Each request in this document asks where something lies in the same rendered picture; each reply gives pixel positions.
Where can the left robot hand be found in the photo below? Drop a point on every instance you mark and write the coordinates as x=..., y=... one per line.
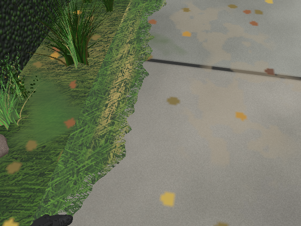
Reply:
x=55, y=220

